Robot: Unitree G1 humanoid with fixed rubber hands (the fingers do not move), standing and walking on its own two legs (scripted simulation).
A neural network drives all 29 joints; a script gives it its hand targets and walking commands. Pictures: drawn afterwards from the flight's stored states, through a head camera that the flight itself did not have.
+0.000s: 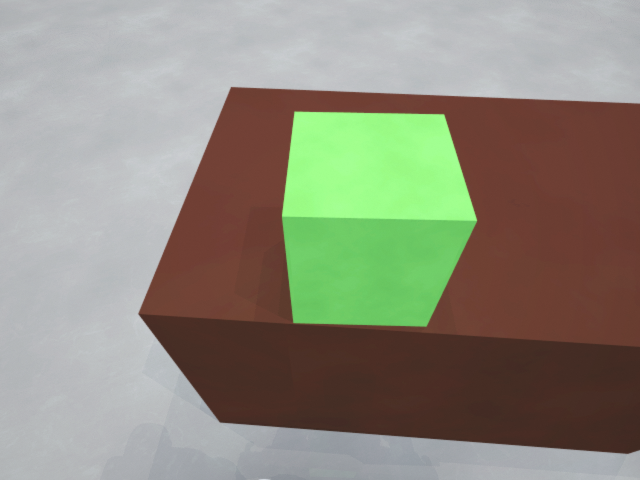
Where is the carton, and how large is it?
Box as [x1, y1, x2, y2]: [282, 112, 476, 326]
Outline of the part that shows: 294,112 282,212 293,322 426,326 476,221 443,114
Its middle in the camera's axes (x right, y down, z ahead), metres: +0.07 -0.02 +0.58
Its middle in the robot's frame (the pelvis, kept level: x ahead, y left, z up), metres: +0.46 -0.06 +0.03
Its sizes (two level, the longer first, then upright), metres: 0.210 0.200 0.250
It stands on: a pedestal, 0.67 m high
